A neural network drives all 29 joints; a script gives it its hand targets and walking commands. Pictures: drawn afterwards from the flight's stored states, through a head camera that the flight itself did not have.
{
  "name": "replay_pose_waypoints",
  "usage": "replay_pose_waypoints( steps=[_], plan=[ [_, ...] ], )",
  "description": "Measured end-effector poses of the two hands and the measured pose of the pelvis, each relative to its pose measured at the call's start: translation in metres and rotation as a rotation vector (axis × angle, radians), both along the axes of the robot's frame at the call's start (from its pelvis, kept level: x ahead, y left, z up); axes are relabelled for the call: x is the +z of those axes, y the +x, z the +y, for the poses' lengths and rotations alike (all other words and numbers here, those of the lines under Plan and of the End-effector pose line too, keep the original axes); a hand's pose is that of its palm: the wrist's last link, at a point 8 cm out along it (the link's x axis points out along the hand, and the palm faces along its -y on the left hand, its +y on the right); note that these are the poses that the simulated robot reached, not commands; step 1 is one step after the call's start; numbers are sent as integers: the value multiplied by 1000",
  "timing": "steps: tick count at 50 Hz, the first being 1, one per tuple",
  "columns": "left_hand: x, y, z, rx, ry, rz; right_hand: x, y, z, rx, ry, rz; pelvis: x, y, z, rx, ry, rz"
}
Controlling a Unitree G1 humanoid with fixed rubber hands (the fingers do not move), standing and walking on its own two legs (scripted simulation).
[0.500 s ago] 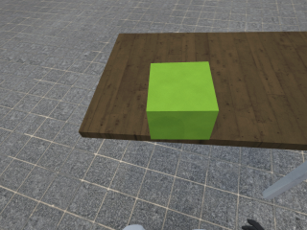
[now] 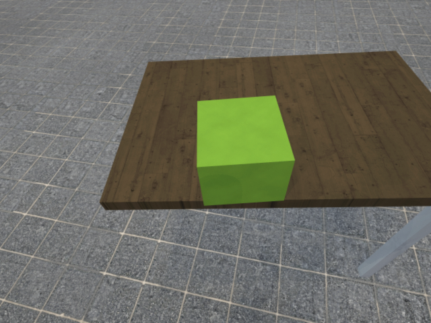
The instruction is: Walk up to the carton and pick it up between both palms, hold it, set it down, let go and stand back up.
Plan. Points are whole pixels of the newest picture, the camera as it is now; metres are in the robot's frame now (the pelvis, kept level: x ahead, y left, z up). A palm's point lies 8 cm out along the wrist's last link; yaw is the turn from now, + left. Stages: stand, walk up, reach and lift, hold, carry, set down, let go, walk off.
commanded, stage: walk up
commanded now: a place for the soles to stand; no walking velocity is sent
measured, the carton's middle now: (239, 150) +0.48 -0.02 +0.02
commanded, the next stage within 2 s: none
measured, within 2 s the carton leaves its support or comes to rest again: neither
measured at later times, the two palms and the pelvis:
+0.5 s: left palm out of the picture +0.09 +0.25 -0.13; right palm out of the picture +0.05 -0.25 -0.14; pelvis +0.03 +0.00 -0.01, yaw -5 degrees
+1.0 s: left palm out of the picture +0.11 +0.24 -0.13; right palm out of the picture -0.02 -0.27 -0.16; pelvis +0.04 -0.02 -0.01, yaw -10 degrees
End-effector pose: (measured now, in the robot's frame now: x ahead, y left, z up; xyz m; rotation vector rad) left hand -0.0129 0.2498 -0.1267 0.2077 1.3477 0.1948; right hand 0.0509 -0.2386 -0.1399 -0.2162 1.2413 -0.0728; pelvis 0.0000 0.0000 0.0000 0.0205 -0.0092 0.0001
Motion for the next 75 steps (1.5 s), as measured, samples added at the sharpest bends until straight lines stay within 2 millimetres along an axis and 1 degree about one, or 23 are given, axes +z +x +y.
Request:
replay_pose_waypoints(
  steps=[2,5,8,16,21,27,34,40,44,47,51,53,55,59,64,69,72,75],
  plan=[
    [0,1,-1,-5,2,16,-1,-2,-4,-9,-7,18,0,4,-1,-7,-2,6],
    [-1,11,-1,-14,4,17,-1,-3,-8,-20,-20,32,-1,9,-1,-17,-3,10],
    [-2,27,-2,-39,5,-2,-1,1,-11,-35,-30,27,-1,15,-1,-27,-2,8],
    [-6,78,-4,-100,8,-100,0,11,-15,-72,-48,-8,-5,24,0,-58,-3,0],
    [-5,97,-3,-126,5,-129,0,8,-13,-91,-46,-5,-6,26,2,-71,0,-1],
    [-6,104,-1,-159,15,-125,-3,-6,-13,-120,-43,22,-7,25,3,-94,4,-6],
    [-7,99,1,-170,31,-99,-8,-22,-18,-142,-46,53,-10,24,1,-110,6,-12],
    [-6,95,2,-179,32,-86,-6,-28,-21,-155,-53,54,-9,22,1,-116,3,-13],
    [-8,96,2,-212,39,-66,-6,-37,-24,-168,-65,31,-11,26,-2,-146,21,-27],
    [-5,104,-3,-247,48,-43,-9,-51,-31,-209,-65,50,-11,34,-9,-176,9,-42],
    [-2,130,-19,-270,54,-88,-20,-72,-37,-224,-31,142,-16,45,-26,-186,4,-50],
    [-3,137,-28,-260,55,-107,-25,-76,-41,-226,-7,187,-18,47,-35,-192,-7,-48],
    [-1,139,-37,-235,51,-109,-22,-73,-44,-230,4,209,-15,49,-39,-197,-12,-43],
    [3,135,-52,-213,36,-84,-9,-58,-50,-209,-11,197,-4,50,-43,-182,-16,-35],
    [-2,139,-57,-199,13,-106,-1,-41,-56,-188,-45,160,-2,51,-43,-156,-18,-40],
    [-13,157,-49,-182,-11,-168,2,-18,-56,-184,-85,86,-10,48,-32,-115,-38,-49],
    [-22,172,-37,-182,-24,-212,2,-6,-48,-174,-105,33,-18,44,-22,-81,-48,-52],
    [-21,178,-25,-184,-34,-230,9,0,-33,-179,-96,-10,-16,39,-14,-83,-24,-53]
  ],
)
